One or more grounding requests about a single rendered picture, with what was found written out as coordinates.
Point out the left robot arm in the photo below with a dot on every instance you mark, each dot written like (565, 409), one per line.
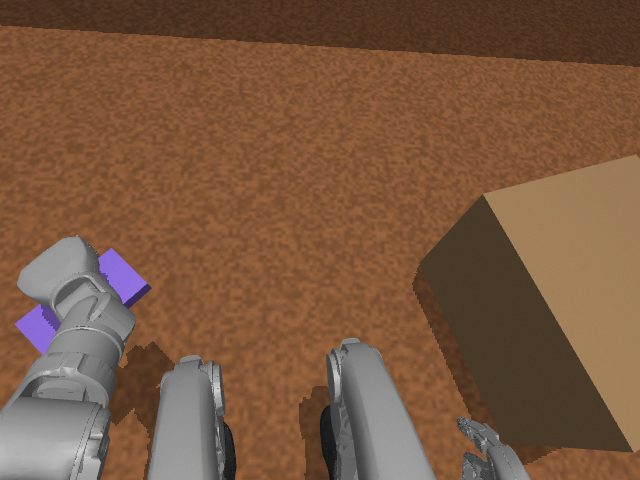
(55, 426)

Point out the right robot hand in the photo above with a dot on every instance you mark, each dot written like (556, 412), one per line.
(502, 461)

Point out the right robot foot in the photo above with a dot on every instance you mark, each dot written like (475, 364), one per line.
(328, 442)

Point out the left robot hand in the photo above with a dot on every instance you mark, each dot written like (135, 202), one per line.
(68, 256)

